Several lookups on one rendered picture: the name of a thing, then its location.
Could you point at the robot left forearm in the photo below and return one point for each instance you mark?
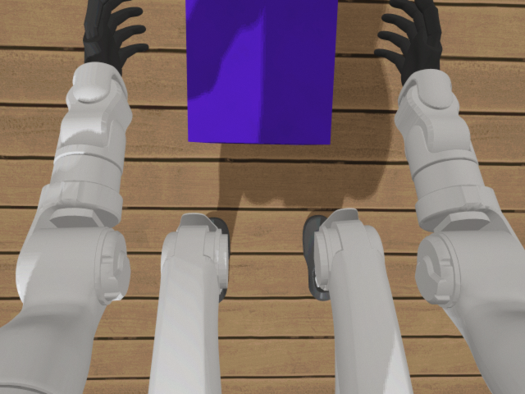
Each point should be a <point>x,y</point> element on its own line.
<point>89,160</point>

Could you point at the robot right upper arm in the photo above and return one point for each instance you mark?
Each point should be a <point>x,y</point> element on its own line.
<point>478,279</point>

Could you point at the robot right hand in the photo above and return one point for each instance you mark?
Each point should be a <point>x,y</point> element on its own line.
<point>422,49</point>

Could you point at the robot left hand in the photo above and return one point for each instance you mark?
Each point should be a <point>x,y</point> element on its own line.
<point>101,40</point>

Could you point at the carton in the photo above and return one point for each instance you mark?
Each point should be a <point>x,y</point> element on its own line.
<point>260,71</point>

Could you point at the robot left upper arm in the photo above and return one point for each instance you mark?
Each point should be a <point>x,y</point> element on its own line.
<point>68,276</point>

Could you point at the robot right forearm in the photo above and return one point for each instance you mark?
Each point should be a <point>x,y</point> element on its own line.
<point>443,165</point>

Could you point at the robot left shin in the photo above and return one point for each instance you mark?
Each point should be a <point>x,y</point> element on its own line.
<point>169,244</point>

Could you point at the robot right foot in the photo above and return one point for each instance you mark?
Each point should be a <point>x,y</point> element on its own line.
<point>311,225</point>

